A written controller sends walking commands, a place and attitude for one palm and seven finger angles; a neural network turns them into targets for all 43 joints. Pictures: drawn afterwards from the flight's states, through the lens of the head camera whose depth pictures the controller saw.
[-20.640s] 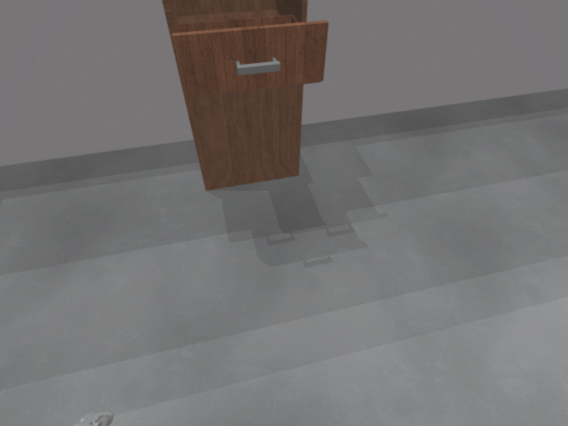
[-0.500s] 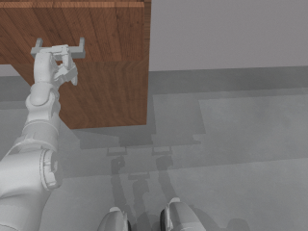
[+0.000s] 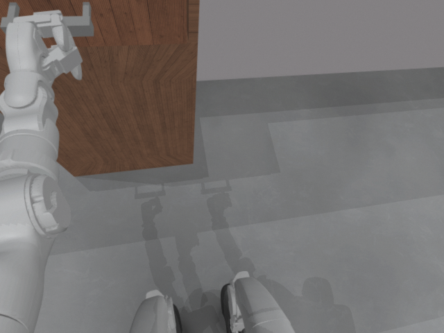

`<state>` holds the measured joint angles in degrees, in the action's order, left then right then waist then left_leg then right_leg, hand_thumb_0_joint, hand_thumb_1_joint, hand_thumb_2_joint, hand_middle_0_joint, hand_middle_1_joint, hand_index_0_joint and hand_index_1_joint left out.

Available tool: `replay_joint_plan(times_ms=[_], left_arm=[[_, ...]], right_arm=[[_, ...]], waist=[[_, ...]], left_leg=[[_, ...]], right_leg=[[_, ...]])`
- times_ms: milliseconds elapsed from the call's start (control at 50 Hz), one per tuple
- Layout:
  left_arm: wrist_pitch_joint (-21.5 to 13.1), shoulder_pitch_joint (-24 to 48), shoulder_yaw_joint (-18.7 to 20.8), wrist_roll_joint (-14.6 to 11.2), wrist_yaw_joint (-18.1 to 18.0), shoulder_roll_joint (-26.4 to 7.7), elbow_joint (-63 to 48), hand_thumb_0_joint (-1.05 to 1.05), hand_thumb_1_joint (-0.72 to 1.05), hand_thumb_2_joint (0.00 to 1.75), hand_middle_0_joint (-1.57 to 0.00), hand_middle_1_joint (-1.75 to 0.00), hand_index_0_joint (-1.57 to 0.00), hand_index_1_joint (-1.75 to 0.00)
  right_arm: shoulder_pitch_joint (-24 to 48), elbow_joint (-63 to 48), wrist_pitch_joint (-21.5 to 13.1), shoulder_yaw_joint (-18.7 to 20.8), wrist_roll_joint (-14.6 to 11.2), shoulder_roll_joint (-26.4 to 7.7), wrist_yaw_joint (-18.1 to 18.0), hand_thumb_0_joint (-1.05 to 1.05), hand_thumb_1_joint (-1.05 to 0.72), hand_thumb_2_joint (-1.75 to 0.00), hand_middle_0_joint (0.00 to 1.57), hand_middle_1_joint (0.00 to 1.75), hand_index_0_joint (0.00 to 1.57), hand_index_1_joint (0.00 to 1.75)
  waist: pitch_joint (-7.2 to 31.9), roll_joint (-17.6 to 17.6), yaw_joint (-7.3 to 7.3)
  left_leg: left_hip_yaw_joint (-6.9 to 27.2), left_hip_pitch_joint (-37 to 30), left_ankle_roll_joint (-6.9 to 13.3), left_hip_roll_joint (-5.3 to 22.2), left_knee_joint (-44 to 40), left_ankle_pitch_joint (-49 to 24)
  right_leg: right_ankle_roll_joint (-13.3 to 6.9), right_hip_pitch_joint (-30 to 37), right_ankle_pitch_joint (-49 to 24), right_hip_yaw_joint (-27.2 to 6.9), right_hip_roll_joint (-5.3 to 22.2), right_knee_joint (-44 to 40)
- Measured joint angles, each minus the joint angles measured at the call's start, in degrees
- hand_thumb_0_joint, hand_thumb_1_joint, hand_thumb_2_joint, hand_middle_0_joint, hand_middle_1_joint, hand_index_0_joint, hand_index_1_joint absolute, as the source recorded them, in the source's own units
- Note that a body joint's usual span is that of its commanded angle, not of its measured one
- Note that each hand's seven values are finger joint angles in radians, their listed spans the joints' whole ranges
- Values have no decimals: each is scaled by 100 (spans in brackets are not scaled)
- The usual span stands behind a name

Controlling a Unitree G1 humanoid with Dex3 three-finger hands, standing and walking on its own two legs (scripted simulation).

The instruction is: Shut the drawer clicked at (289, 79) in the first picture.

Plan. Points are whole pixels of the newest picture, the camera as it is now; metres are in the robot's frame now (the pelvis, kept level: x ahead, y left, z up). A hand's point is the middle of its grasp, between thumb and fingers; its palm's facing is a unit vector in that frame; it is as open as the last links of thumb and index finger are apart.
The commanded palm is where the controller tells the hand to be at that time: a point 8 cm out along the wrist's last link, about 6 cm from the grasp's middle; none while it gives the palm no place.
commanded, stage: push the drawer shut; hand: left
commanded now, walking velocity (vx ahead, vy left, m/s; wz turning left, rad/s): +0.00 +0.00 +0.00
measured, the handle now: (50, 17) +0.65 +0.19 +0.08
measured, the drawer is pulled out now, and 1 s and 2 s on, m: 0.01 0.00 0.00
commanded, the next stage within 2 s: pull the fist back off the drawer in 0.46 s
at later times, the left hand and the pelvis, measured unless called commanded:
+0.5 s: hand (62, 44) +0.59 +0.17 +0.08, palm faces +0.02 -1.00 -0.04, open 3.1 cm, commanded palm +0.62 +0.18 +0.09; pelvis -0.01 +0.01 -0.01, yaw +1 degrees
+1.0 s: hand (71, 45) +0.58 +0.16 +0.09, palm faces +0.03 -1.00 -0.03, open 3.2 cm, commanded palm +0.56 +0.18 +0.09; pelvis -0.02 +0.00 -0.01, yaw +0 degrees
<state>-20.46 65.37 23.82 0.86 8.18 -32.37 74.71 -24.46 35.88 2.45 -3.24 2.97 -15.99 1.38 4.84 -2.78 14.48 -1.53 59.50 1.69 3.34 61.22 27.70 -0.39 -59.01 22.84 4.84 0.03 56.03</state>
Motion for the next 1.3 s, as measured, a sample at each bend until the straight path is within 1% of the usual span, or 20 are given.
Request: replay_joint_plan(times_ms=[80,120,200,320,460,540,640,820,940,1060,1200,1300], left_arm=[[87,237,27,86,26,-161,171,-1,81,90,-140,-160,-140,-160],[72,259,53,115,120,-199,192,-2,77,92,-140,-160,-140,-160],[118,353,37,157,140,-282,252,-4,70,91,-140,-160,-140,-160],[192,618,-89,212,88,-408,414,-4,64,91,-140,-160,-140,-160],[329,1020,-306,241,41,-588,601,-2,59,91,-140,-160,-140,-160],[402,1183,-437,217,-35,-605,588,0,59,91,-140,-160,-140,-160],[476,1348,-503,238,-101,-649,632,1,60,93,-140,-160,-140,-160],[576,1375,-357,354,-126,-718,602,3,64,93,-140,-160,-140,-160],[553,1067,-194,297,-125,-602,340,4,71,92,-140,-160,-140,-160],[476,575,6,181,-92,-412,27,3,78,91,-140,-160,-140,-160],[326,-162,146,-4,-77,-86,-380,2,85,90,-140,-160,-140,-160],[153,-506,46,-131,-56,158,-581,1,88,90,-140,-160,-140,-160]], right_arm=[[-69,-6,58,-39,20,-2,7,0,-90,-89,20,30,20,30],[-134,-16,82,-44,34,7,8,0,-90,-89,20,30,20,30],[-191,9,105,-68,52,25,23,0,-90,-89,20,30,20,30],[-184,73,66,-97,80,45,43,0,-90,-89,20,30,20,30],[-158,103,-81,-154,99,29,16,0,-90,-89,20,30,20,30],[-152,154,-185,-175,115,30,10,0,-90,-89,20,30,20,30],[-147,203,-302,-217,126,23,-3,0,-90,-89,20,30,20,30],[-222,105,-315,-222,150,28,63,0,-90,-89,20,30,20,30],[-281,42,-216,-197,128,45,129,0,-90,-89,20,30,20,30],[-280,-41,-86,-156,73,44,151,0,-90,-89,20,30,20,30],[-228,-145,67,-61,8,36,150,0,-90,-89,20,30,20,30],[-137,-123,117,34,-20,28,139,0,-90,-89,20,30,20,30]], waist=[[-28,-21,76],[-22,-27,69],[-12,-31,90],[-14,-31,162],[-17,-35,259],[-31,-32,279],[-45,-35,313],[-66,-49,365],[-70,-56,313],[-73,-63,220],[-39,-40,36],[-10,-15,-121]], left_leg=[[26,85,14,10,35,23],[37,124,18,11,48,27],[86,210,21,14,100,35],[183,383,21,3,211,26],[271,674,29,-29,376,-8],[298,810,31,-50,442,-40],[315,938,38,-56,501,-76],[297,992,38,-28,548,-102],[226,844,36,11,463,-97],[112,527,38,55,266,-75],[-28,24,31,68,-59,-30],[-36,-270,12,35,-227,18]], right_leg=[[14,-54,0,23,-12,-15],[17,-81,-2,33,-14,-21],[21,-128,-6,77,-18,-16],[17,-228,-20,169,-9,22],[16,-459,-45,251,25,144],[15,-578,-67,277,47,205],[13,-694,-103,291,54,254],[1,-760,-146,269,28,292],[0,-658,-165,197,-13,225],[10,-412,-170,84,-64,63],[24,-5,-124,-53,-92,-171],[26,268,-39,-61,-70,-282]])
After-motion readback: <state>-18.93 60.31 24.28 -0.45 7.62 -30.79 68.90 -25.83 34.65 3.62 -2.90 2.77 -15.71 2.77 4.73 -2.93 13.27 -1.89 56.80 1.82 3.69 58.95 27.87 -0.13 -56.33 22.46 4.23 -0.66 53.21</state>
